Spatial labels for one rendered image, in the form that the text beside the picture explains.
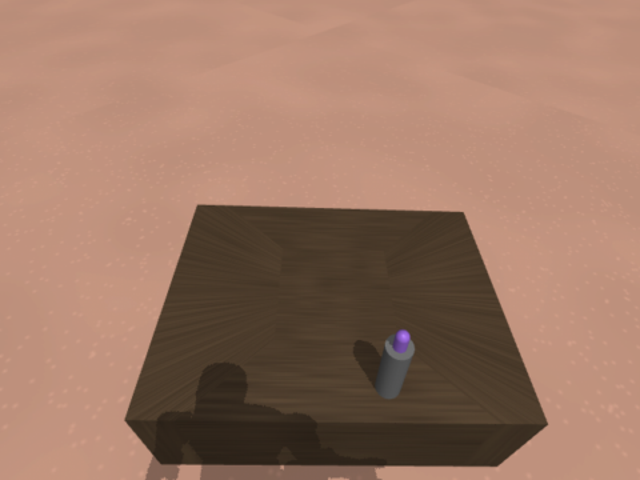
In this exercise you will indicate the bottle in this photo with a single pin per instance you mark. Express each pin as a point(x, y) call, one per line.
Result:
point(396, 358)

